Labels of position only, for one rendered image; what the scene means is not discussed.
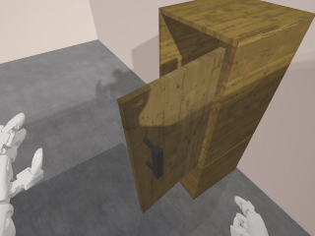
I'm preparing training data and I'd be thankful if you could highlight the cupboard door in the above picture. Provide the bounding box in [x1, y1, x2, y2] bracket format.
[117, 47, 225, 213]

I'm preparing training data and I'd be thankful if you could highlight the handle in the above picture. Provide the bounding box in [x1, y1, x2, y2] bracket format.
[143, 138, 163, 179]

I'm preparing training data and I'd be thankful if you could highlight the right robot hand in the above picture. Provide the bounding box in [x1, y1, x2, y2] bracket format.
[230, 196, 269, 236]

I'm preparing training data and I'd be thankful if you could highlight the left robot forearm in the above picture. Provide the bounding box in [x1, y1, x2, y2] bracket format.
[0, 202, 16, 236]

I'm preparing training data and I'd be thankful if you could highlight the left robot hand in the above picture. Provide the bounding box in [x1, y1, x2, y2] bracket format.
[0, 112, 43, 204]

